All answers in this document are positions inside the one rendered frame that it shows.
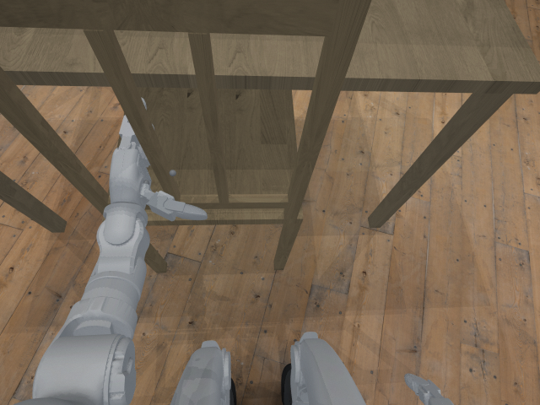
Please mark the table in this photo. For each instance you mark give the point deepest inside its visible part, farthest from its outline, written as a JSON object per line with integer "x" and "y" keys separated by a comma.
{"x": 440, "y": 46}

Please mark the right robot hand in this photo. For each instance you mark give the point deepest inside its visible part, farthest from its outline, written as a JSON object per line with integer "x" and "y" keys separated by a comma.
{"x": 428, "y": 392}

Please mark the robot thigh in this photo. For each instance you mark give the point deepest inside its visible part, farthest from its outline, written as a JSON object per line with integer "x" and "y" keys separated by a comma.
{"x": 328, "y": 382}
{"x": 207, "y": 374}

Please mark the robot right thigh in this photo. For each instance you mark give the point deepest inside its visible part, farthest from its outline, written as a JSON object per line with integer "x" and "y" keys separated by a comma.
{"x": 328, "y": 382}

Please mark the chair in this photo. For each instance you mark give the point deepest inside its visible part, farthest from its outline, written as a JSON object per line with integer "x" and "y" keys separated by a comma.
{"x": 234, "y": 151}

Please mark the left robot hand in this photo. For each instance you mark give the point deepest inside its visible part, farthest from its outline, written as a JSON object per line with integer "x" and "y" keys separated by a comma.
{"x": 128, "y": 172}

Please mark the robot left forearm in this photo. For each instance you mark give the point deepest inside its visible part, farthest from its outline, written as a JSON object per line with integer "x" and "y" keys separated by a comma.
{"x": 111, "y": 296}

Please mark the robot left upper arm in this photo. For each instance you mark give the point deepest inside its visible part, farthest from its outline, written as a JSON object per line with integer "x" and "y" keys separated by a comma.
{"x": 87, "y": 370}

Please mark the robot left thigh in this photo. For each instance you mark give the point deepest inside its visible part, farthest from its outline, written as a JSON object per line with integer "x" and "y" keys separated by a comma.
{"x": 207, "y": 374}

